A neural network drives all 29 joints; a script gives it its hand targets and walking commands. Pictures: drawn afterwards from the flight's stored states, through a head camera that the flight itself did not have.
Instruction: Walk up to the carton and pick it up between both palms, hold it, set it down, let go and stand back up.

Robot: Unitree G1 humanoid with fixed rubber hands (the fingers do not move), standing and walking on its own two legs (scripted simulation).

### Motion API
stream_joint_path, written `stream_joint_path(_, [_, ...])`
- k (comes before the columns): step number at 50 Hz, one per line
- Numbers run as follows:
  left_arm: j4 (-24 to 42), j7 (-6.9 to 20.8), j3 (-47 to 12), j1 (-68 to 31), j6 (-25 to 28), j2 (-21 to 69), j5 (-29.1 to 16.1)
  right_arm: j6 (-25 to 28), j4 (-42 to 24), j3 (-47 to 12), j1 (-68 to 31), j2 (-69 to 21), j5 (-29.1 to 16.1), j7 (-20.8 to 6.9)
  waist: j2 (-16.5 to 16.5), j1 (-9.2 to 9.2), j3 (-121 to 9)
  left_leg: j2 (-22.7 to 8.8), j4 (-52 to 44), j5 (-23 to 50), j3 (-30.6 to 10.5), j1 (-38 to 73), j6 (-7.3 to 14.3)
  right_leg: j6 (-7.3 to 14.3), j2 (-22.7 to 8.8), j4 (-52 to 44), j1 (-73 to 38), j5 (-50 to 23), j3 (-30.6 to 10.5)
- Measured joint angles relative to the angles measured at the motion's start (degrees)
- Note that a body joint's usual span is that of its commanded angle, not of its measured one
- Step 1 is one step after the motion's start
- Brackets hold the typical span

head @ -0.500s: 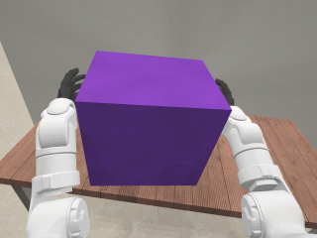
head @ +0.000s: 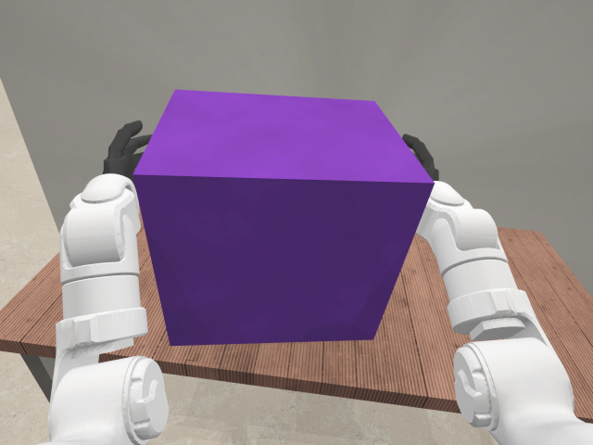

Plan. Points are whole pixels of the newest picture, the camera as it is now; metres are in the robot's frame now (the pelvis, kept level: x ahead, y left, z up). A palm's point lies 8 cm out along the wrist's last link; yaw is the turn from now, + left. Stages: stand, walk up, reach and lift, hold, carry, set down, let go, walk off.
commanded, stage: hold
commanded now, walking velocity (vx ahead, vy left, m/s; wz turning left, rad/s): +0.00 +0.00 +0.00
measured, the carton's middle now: (277, 218) +0.38 +0.01 +0.19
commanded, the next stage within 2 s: none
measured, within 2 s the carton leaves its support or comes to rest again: neither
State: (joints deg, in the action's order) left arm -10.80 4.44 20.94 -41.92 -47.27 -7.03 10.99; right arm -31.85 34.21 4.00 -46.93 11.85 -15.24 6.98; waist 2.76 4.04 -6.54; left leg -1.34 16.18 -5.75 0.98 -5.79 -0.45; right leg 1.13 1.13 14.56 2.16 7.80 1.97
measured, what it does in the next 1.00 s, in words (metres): stands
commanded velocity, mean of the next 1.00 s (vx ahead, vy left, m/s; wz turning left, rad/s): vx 0.00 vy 0.00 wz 0.00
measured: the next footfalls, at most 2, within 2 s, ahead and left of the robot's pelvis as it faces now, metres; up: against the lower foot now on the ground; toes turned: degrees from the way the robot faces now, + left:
none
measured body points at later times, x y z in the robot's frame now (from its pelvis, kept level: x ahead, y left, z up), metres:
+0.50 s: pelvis +0.01 +0.00 +0.00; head -0.07 +0.03 +0.44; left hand +0.37 +0.21 +0.26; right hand +0.38 -0.17 +0.26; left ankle +0.04 +0.12 -0.75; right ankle +0.01 -0.11 -0.75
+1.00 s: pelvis +0.01 +0.00 +0.00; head -0.07 +0.02 +0.44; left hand +0.38 +0.21 +0.27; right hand +0.40 -0.17 +0.27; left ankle +0.04 +0.12 -0.75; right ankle +0.01 -0.11 -0.75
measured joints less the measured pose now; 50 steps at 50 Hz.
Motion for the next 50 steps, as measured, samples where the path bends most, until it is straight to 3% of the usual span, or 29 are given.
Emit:
stream_joint_path(8, [-7.8,-0.1,0.9,-5.1,1.9,-1.5,-0.3,0.7,6.4,0.3,-5.2,0.6,2.4,-1.1,-0.5,-1.23,-1.0,0.0,-0.5,0.7,0.4,-2.1,0.0,0.1,0.1,0.6,2.8,-0.3,-0.5])
stream_joint_path(14, [-3.1,-0.2,-0.3,-2.2,0.9,-2.2,-1.3,0.6,2.8,-3.3,-3.2,1.2,-0.3,0.6,-0.6,-0.76,-1.8,0.0,-0.1,-0.1,-0.2,-1.7,-0.1,0.0,0.1,-0.5,1.5,0.0,-0.1])
stream_joint_path(28, [6.0,0.3,-1.0,2.2,-3.9,-0.5,-0.1,-3.4,-4.2,-4.1,0.3,2.3,-3.8,1.7,0.0,0.48,-0.8,0.0,1.1,-1.7,-0.4,1.1,0.0,-0.2,0.2,-1.2,-2.3,0.5,-0.2])
stream_joint_path(42, [-2.3,-0.1,0.4,-3.6,-2.4,-1.1,0.1,-3.5,3.1,-2.5,-5.9,2.6,-1.3,0.2,-1.0,-1.00,-2.0,-0.2,-0.2,0.2,0.2,-2.0,-0.1,0.1,0.4,-0.2,2.3,-0.5,-1.1])
stream_joint_path(50, [-2.0,0.2,-0.1,-3.0,-2.2,-2.6,-1.2,-3.4,1.9,-4.5,-5.2,2.5,-2.2,1.4,-1.2,-1.02,-3.0,-0.2,0.2,-0.4,-0.6,-2.5,-0.3,0.3,0.6,-0.5,2.1,0.1,-0.5])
